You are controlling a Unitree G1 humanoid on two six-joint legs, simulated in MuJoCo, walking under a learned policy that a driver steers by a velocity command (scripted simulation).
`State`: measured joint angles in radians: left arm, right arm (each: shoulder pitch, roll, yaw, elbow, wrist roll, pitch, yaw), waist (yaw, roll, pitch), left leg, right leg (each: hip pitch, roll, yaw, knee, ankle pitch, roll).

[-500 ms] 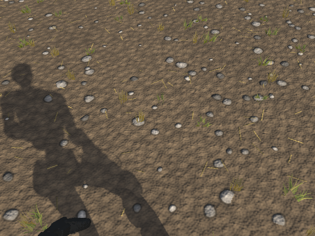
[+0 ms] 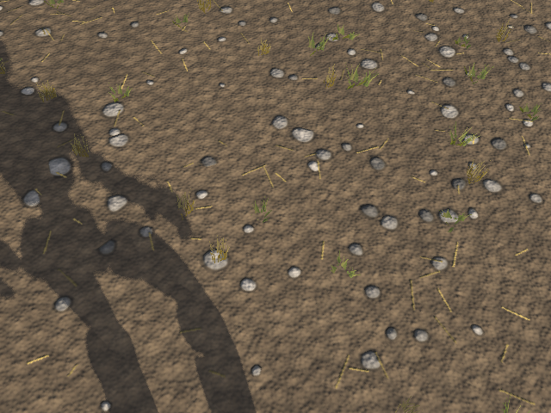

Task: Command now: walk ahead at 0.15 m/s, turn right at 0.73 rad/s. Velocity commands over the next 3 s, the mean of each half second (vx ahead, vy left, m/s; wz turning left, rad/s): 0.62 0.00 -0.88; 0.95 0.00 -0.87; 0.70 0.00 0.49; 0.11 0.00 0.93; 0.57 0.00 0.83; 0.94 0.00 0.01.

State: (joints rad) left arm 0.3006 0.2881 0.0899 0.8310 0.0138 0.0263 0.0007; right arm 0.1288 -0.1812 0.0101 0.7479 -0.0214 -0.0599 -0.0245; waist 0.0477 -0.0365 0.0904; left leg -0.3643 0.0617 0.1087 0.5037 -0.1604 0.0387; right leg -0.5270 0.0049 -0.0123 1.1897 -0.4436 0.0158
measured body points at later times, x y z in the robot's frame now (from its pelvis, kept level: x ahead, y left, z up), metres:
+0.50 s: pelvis +0.18 -0.11 +0.00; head +0.19 -0.14 +0.45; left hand +0.30 +0.14 -0.11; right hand +0.25 -0.42 -0.09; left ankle +0.31 +0.00 -0.66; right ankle +0.06 -0.13 -0.74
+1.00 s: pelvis +0.51 -0.32 +0.00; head +0.52 -0.33 +0.45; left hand +0.86 -0.38 -0.04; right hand +0.25 -0.45 -0.12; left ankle +0.53 -0.15 -0.74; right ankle +0.51 -0.51 -0.66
